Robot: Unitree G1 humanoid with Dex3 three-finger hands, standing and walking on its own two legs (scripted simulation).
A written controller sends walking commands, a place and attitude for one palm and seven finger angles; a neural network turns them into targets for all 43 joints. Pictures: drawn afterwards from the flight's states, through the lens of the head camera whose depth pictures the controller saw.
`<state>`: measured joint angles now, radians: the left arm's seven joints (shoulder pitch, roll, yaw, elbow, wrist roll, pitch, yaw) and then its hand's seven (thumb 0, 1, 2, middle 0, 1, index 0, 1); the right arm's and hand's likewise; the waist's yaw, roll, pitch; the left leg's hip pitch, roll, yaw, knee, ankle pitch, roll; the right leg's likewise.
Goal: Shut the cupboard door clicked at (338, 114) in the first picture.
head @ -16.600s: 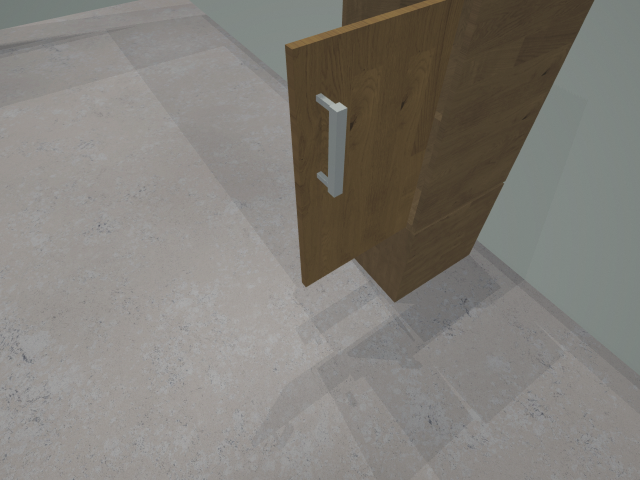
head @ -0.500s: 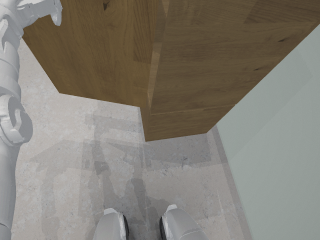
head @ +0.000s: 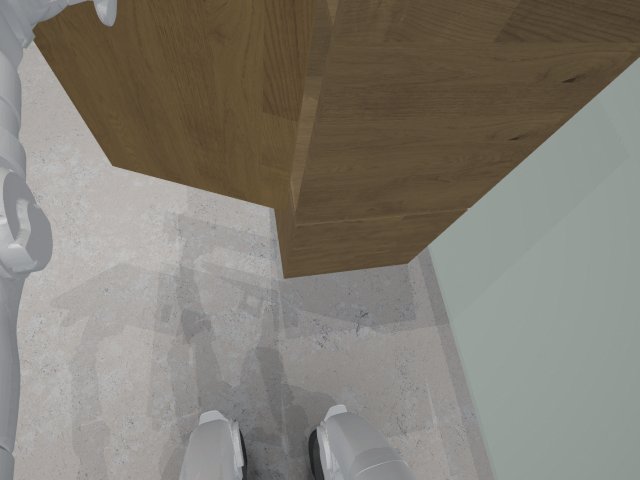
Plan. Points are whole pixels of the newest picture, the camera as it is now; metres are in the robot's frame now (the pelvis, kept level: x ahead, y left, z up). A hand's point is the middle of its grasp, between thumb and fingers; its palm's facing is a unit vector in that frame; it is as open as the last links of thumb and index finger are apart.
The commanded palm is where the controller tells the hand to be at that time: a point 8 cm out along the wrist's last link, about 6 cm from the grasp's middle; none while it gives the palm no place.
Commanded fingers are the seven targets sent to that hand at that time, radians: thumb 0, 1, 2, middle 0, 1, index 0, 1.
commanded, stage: pull the fist back off the door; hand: left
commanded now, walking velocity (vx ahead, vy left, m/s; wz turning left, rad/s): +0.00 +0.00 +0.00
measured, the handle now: out of the picture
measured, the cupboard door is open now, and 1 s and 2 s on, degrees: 68 62 62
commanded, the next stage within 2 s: draw the hand back to the body in 0.94 s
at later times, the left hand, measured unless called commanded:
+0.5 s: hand out of the picture +0.61 +0.10 +0.17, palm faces +0.05 -1.00 -0.02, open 3.2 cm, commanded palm +0.58 +0.13 +0.16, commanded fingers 0.00 0.90 0.90 -1.30 -1.50 -1.30 -1.50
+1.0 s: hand (126, 25) +0.54 +0.11 +0.16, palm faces +0.04 -1.00 -0.03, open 3.1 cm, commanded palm +0.52 +0.15 +0.16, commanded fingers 0.00 0.90 0.90 -1.30 -1.50 -1.30 -1.50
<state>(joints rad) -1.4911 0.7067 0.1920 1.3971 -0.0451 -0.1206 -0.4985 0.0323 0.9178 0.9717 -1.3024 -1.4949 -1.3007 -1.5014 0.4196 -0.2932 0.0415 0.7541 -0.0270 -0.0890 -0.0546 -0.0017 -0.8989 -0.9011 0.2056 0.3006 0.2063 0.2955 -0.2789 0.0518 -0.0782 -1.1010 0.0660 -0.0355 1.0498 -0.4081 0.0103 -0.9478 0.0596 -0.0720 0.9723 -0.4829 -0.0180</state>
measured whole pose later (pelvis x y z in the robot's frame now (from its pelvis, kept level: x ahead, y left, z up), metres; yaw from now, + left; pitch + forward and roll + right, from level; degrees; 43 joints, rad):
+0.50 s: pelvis +0.00 -0.01 +0.01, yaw +0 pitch +26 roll -4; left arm -1.42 0.59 0.38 1.42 0.07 -0.14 0.00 0.03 0.91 0.93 -1.30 -1.49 -1.30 -1.50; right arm 0.55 -0.24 0.05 0.68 -0.08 -0.03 0.07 0.00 -0.90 -0.90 0.20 0.30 0.20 0.30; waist -0.30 0.10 -0.10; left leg -1.05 0.07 -0.02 0.97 -0.37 0.00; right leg -0.92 0.06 -0.06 0.91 -0.45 -0.02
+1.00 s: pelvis +0.03 -0.01 +0.04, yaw +1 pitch +17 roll -2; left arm -0.98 0.30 0.26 1.13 -0.05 -0.28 0.00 0.02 0.90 0.90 -1.30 -1.50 -1.30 -1.50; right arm 0.40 -0.27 -0.03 0.67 -0.03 -0.01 0.05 0.00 -0.90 -0.90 0.20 0.30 0.20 0.29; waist -0.15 0.06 -0.12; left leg -0.75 0.04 0.01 0.83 -0.38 0.00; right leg -0.62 0.04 -0.03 0.78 -0.46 -0.02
